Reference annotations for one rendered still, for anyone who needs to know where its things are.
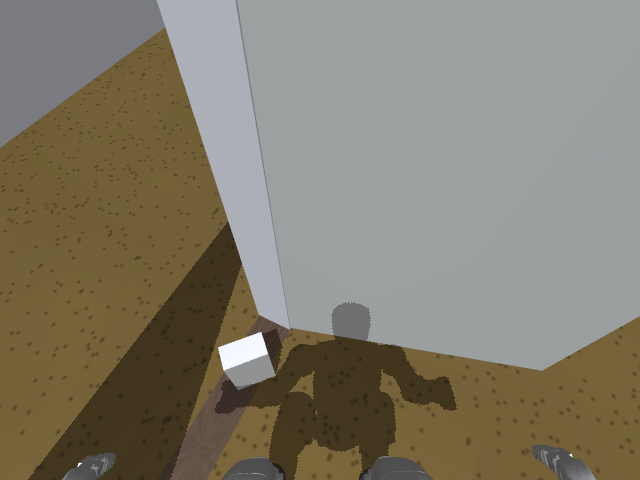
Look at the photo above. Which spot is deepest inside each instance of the carton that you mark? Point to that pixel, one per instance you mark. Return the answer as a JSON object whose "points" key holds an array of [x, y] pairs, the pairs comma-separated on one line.
{"points": [[246, 361]]}

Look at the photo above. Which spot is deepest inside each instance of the right robot hand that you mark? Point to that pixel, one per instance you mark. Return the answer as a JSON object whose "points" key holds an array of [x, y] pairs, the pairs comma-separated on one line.
{"points": [[562, 463]]}

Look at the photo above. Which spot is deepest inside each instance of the left robot hand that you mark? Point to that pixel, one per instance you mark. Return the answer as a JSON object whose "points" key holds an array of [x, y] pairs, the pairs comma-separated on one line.
{"points": [[91, 468]]}

